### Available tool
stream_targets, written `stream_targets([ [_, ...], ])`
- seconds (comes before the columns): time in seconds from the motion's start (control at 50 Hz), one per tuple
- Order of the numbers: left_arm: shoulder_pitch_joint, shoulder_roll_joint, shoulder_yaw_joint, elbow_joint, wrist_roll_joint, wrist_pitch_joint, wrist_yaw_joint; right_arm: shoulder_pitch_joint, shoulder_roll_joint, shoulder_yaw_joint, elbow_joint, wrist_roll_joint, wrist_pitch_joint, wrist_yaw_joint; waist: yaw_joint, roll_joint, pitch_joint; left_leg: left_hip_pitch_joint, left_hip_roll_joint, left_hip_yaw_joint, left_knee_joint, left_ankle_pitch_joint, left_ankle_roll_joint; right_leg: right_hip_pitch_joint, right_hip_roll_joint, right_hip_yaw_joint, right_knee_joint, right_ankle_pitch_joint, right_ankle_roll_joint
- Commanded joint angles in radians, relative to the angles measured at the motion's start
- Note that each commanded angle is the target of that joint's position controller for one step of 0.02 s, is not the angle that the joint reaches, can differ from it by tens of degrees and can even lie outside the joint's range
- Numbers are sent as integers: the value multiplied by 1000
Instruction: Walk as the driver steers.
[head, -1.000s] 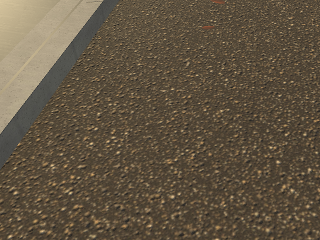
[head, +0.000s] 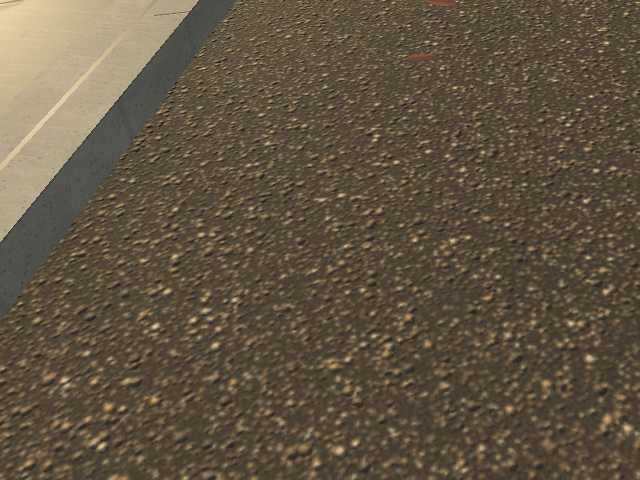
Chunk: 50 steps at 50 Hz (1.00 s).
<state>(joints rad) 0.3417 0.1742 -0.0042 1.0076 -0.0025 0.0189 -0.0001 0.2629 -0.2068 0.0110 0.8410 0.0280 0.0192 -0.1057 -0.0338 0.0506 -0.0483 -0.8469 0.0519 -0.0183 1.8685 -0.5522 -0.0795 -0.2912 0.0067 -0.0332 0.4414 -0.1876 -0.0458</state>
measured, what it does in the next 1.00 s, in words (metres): goes down: left foot, then right foot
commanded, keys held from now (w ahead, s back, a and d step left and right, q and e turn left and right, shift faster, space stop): w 0.78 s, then w+e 0.22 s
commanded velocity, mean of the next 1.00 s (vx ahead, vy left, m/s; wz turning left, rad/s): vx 0.42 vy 0.00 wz -0.05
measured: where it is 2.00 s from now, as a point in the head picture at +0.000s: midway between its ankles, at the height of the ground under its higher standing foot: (329, 355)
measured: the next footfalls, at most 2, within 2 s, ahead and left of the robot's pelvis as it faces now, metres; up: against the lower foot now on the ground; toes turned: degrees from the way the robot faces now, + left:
left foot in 0.38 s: +0.14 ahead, +0.21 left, +0.00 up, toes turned +0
right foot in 0.98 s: +0.50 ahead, +0.03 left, +0.00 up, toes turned -2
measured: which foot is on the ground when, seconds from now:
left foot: up 0.00-0.36, down 0.38-0.98, up 1.00-1.00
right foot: down 0.00-0.36, up 0.38-0.96, down 0.98-1.00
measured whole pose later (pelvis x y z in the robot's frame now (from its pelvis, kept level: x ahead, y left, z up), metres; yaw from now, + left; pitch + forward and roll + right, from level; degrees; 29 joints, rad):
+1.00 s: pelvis +0.36 +0.12 -0.03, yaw -2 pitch +4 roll -3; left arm -0.11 0.18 0.05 0.75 -0.03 -0.08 -0.05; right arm 0.56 -0.15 -0.05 1.09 -0.01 -0.08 -0.05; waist -0.07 0.01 0.00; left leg -0.03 0.01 0.01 0.79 -0.43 0.02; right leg -0.50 0.09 -0.07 0.55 -0.12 -0.11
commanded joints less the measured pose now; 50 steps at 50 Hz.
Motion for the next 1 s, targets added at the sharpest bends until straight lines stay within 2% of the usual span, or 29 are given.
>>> stream_targets([
  [0.02,111,122,25,7,-17,-26,22,-15,-16,-16,-72,-1,-23,7,26,-204,97,-297,57,-39,25,141,31,119,-311,424,-251,-443,-160],
  [0.04,129,127,31,13,-14,-34,23,-13,-60,-36,-74,6,-40,16,27,-188,123,-353,59,-34,-121,275,42,149,-277,410,-232,-473,-154],
  [0.08,188,104,31,33,11,-46,30,-89,-21,-41,-91,-1,-64,30,59,-201,116,-404,85,-34,-174,329,43,179,-292,456,-233,-454,-178],
  [0.12,206,106,39,40,24,-50,34,-119,12,-42,-101,2,-76,44,66,-196,101,-421,100,-38,-196,334,39,175,-306,475,-221,-456,-193],
  [0.16,119,114,42,-7,28,-46,54,-153,9,-42,-113,-18,-73,57,57,-145,123,-238,107,-47,-564,524,16,33,-269,370,-243,-367,-163],
  [0.2,77,154,60,-40,1,-41,54,-207,21,-40,-108,-12,-69,67,88,-186,87,216,27,45,-886,538,-2,-190,-214,212,-304,-249,-116],
  [0.24,94,220,84,-36,-23,-48,54,-222,-3,-56,-104,6,-63,77,88,-245,84,378,-23,63,-1020,519,-10,-175,-243,209,-337,-303,-110],
  [0.26,88,228,90,-35,-31,-48,56,-221,-25,-66,-104,13,-62,78,77,-254,97,385,-26,53,-1088,489,-1,-117,-265,222,-325,-331,-101],
  [0.3,99,211,95,-25,-23,-45,56,-189,-62,-90,-89,13,-65,81,65,-227,118,419,-7,31,-1211,445,36,-32,-299,255,-268,-376,-75],
  [0.34,129,163,96,-8,-5,-35,57,-45,-64,-112,-31,16,-65,80,22,-220,107,545,-2,38,-1248,268,80,-41,-284,250,-148,-446,-52],
  [0.36,137,114,89,-3,-7,-33,54,107,-58,-122,28,24,-67,79,-36,-170,75,720,-7,46,-1258,198,88,-144,-222,195,25,-469,-33],
  [0.38,87,37,74,-15,1,-40,43,264,-105,-135,79,21,-79,79,-103,44,95,878,117,-180,-1326,54,104,-399,-124,88,476,-365,13],
  [0.4,110,-38,66,-47,-7,-88,33,381,-226,-145,106,3,-91,90,-71,353,76,1014,307,-625,-1495,90,207,-717,18,106,795,-446,19],
  [0.42,41,11,84,-79,-46,-128,28,453,-233,-153,145,-16,-110,109,-109,306,86,1028,377,-922,-1725,-140,283,-868,43,259,898,-371,-3],
  [0.44,-87,49,86,-125,-57,-136,33,358,-181,-131,144,-12,-127,118,-64,222,190,977,378,-824,-1705,-107,258,-1003,-11,256,937,-259,-21],
  [0.46,-122,46,82,-128,-32,-125,40,251,-106,-106,135,-16,-126,124,-30,165,189,879,319,-640,-1639,-4,199,-977,-61,197,936,-138,-25],
  [0.48,-88,60,86,-110,-6,-107,45,158,-45,-84,117,-27,-113,126,13,119,146,767,245,-475,-1600,61,142,-867,-99,152,909,-14,-20],
  [0.52,-2,71,95,-94,-5,-81,27,96,-9,-67,121,-46,-108,118,76,111,78,576,145,-315,-1595,207,106,-645,-108,127,860,170,-12],
  [0.56,-31,49,90,-118,-7,-67,18,143,-34,-61,152,-45,-114,102,82,67,83,512,122,-248,-1612,305,128,-609,-93,113,795,268,-5],
  [0.6,-152,55,87,-168,-6,-67,18,207,-49,-54,175,-38,-119,81,51,40,100,528,133,-231,-1637,387,141,-619,-83,114,649,353,8],
  [0.62,-213,73,90,-193,-2,-72,17,229,-65,-57,178,-28,-125,73,36,37,100,541,128,-214,-1658,438,134,-588,-75,108,547,395,12],
  [0.7,-386,73,86,-252,-16,-69,0,362,-52,-52,218,-13,-122,51,-29,78,118,712,141,-179,-1705,505,115,-566,-46,96,342,447,36],
  [0.8,-543,48,70,-302,-30,-83,-25,452,-43,-62,244,-20,-105,36,-75,60,180,938,171,-144,-1667,700,134,-627,-33,60,224,337,49],
  [0.86,-649,27,56,-341,-38,-102,-51,495,-46,-73,260,-28,-90,33,-110,66,201,1038,184,-101,-1597,856,147,-640,-9,-2,190,200,22],
  [0.92,-614,32,59,-349,-27,-110,-71,424,-84,-84,234,-35,-82,35,-40,123,120,968,176,-20,-1421,1447,149,-345,88,-107,158,52,-50],
  [0.94,-484,66,74,-314,-22,-106,-69,391,-104,-90,223,-30,-83,36,32,153,48,917,182,-25,-1291,1605,153,-149,116,-107,145,45,-83],
  [0.96,-270,123,101,-257,-27,-100,-59,316,-128,-95,204,-22,-95,45,158,132,-34,776,161,-19,-1084,1591,142,141,90,-49,45,164,-138],
  [0.98,-22,206,124,-199,-18,-89,-35,239,-135,-97,166,-36,-127,64,257,56,-196,499,111,4,-782,1213,131,535,-86,196,57,253,-221],
  [1.0,41,280,132,-168,-27,-85,-38,348,-11,-62,158,-43,-165,94,168,-301,-359,88,-101,-21,-370,48,47,914,-404,749,6,321,-455],
])
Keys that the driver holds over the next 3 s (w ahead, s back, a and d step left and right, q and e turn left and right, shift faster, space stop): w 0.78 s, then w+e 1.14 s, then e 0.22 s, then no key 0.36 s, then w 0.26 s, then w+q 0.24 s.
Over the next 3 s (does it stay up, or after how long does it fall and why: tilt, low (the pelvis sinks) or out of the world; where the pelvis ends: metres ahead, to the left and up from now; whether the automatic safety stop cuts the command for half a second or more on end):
stays up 1.08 -0.20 0.00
